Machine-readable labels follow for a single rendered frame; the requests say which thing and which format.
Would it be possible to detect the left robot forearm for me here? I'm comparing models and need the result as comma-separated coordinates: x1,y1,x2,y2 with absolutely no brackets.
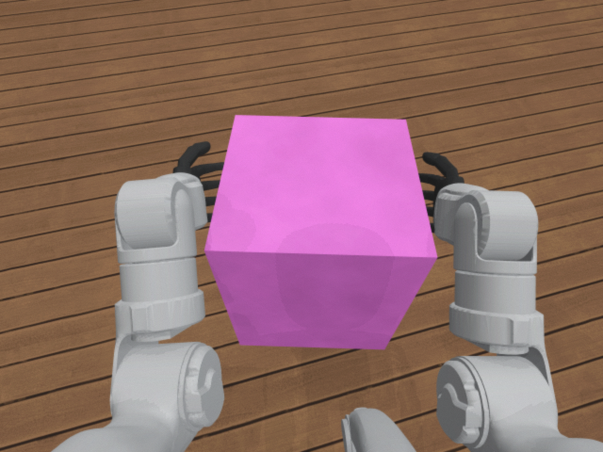
110,172,208,415

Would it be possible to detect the robot left upper arm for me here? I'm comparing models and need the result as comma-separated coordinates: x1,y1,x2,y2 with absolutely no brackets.
51,342,224,452

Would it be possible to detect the carton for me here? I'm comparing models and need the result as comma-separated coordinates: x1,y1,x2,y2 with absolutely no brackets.
204,115,437,349

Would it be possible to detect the left robot hand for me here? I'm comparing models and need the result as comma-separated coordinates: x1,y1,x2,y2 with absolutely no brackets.
173,141,224,222

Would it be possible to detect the robot right thigh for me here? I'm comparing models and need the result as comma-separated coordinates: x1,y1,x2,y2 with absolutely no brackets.
341,409,416,452

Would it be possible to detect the robot right upper arm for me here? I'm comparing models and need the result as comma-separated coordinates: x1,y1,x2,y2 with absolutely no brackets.
436,356,603,452

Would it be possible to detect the right robot hand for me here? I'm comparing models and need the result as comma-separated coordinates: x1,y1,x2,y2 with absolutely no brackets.
418,152,464,233

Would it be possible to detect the right robot forearm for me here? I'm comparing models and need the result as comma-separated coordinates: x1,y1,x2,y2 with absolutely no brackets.
433,183,558,425

